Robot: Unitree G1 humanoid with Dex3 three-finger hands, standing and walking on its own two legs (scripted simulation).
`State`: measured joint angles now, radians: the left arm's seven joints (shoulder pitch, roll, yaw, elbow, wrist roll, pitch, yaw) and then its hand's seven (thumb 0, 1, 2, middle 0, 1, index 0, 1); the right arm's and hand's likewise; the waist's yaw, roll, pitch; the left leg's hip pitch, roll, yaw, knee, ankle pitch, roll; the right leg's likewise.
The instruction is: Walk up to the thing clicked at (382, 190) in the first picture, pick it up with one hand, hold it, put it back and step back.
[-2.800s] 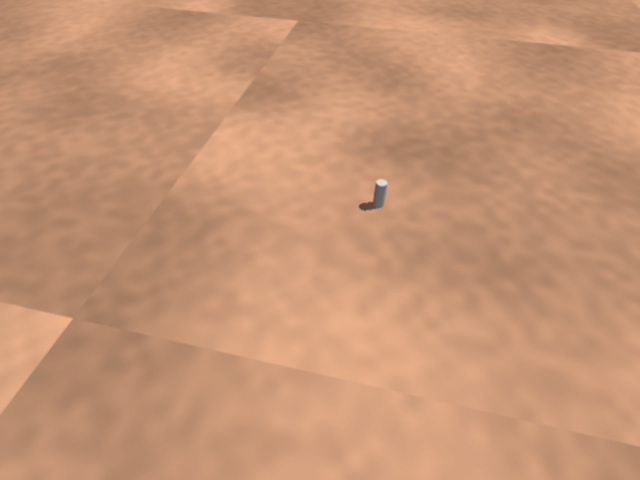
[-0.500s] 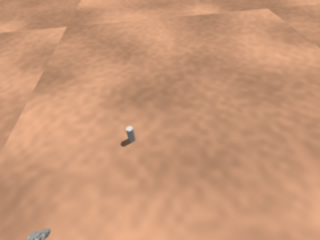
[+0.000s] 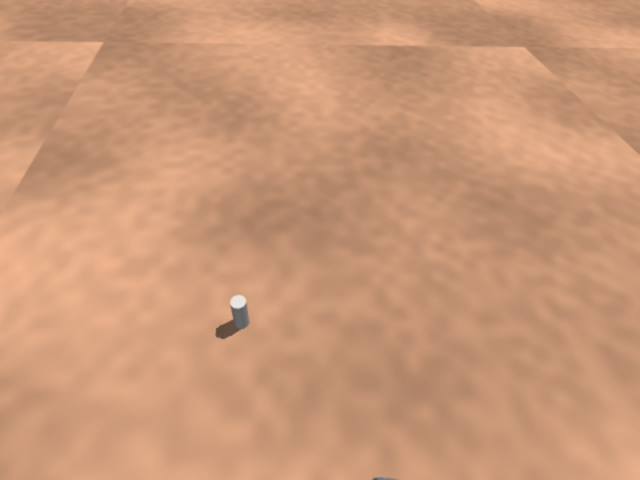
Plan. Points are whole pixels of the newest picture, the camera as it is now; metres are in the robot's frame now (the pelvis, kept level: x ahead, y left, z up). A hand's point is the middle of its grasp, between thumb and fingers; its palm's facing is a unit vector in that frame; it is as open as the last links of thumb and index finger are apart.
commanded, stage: walk up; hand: left
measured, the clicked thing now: (240, 312) +0.75 +0.25 -0.70
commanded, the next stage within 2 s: none
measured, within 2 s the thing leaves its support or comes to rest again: neither
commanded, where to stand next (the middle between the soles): +0.44 +0.04 m, yaw +1 degrees
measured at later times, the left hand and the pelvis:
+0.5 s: hand (129, 430) +0.22 +0.26 -0.11, palm faces +0.03 -0.90 -0.43, open 7.4 cm; pelvis +0.18 -0.02 +0.01, yaw +2 degrees
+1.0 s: hand (149, 320) +0.40 +0.30 -0.14, palm faces -0.02 -0.91 -0.41, open 7.4 cm; pelvis +0.35 +0.02 -0.01, yaw +2 degrees
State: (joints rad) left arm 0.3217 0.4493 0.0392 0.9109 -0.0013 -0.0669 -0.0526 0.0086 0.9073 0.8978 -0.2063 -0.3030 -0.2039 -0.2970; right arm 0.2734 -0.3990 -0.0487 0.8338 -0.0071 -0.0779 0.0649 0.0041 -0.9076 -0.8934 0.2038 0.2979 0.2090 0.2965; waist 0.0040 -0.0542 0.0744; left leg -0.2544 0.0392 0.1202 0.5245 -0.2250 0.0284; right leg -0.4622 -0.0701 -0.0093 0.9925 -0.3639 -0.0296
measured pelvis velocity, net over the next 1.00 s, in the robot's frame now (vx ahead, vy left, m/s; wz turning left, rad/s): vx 0.35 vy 0.02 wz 0.03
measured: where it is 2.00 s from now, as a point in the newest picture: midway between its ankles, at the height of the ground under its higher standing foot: (300, 419)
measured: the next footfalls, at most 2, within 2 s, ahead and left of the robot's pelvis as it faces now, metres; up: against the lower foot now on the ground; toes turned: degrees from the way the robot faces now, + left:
right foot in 0.20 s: +0.23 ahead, -0.15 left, +0.00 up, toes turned -5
left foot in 0.62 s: +0.37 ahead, +0.15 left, +0.00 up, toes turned +8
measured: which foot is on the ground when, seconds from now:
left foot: down 0.00-0.22, up 0.24-0.60, down 0.62-1.00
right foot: up 0.00-0.18, down 0.20-0.66, up 0.68-1.00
